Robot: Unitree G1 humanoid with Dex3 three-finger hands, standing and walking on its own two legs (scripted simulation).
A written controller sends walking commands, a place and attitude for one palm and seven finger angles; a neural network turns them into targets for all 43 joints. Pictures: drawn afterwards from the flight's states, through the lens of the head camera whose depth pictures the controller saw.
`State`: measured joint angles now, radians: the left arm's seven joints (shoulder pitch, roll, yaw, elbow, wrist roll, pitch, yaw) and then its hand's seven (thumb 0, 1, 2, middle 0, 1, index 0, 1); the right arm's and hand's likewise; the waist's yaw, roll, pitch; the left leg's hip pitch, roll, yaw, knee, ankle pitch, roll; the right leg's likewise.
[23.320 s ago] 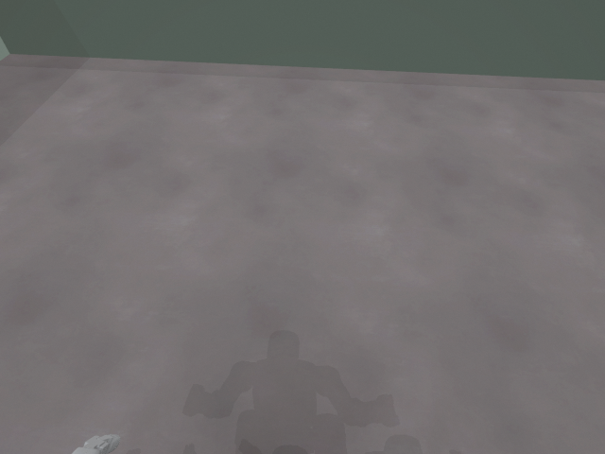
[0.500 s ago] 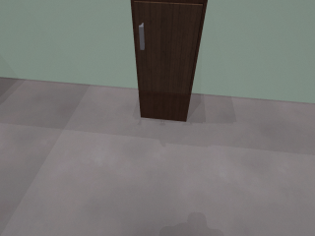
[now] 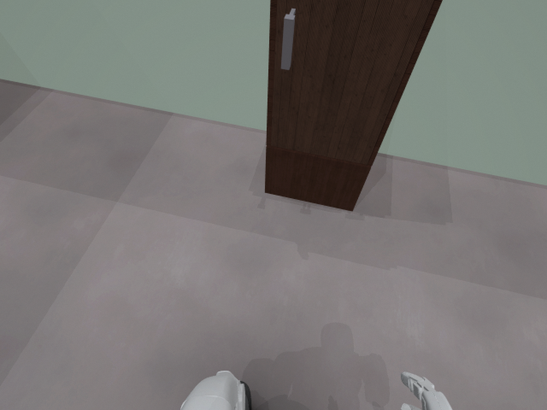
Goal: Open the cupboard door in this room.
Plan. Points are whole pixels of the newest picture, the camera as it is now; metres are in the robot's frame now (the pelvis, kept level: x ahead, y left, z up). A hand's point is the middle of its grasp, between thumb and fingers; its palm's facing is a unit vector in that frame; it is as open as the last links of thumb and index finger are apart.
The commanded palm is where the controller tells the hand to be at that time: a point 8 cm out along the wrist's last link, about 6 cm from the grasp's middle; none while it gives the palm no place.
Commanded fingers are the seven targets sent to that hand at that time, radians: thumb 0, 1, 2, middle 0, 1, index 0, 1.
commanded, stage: turn to face it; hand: left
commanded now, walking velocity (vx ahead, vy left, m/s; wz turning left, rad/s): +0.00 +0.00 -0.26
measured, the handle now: (289, 39) +0.95 +0.04 +0.01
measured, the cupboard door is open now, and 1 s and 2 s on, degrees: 0 0 0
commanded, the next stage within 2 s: take the last steps up to it in 0.22 s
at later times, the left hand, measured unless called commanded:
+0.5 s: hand (199, 357) +0.20 +0.14 -0.13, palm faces -0.05 -0.97 -0.22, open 7.2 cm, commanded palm none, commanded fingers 0.00 0.90 0.90 -0.20 -0.30 -0.20 -0.30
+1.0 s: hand (197, 311) +0.28 +0.16 -0.14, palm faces -0.10 -0.98 -0.15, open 7.4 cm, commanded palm none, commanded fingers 0.00 0.90 0.90 -0.20 -0.30 -0.20 -0.30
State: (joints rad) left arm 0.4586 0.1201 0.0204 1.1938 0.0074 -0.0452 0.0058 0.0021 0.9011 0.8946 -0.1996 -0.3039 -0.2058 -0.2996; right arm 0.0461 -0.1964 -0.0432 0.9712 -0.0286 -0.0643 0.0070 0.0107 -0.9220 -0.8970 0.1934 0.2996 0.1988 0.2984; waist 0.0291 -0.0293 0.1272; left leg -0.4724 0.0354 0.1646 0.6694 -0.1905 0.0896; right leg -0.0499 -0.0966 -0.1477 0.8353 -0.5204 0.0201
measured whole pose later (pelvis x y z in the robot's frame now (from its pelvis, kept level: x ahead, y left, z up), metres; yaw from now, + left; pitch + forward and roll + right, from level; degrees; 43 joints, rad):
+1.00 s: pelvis +0.23 -0.01 +0.04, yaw -8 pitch +0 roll -1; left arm 0.25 0.17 0.06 1.08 0.02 0.00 -0.02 0.01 0.91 0.90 -0.19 -0.30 -0.20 -0.30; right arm 0.37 -0.11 -0.03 1.11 -0.03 -0.06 -0.02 0.01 -0.91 -0.90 0.20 0.30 0.20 0.30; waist -0.01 -0.02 0.03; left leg -0.07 0.05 0.18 0.33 -0.25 0.02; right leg -0.52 -0.11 -0.07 0.97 -0.27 0.01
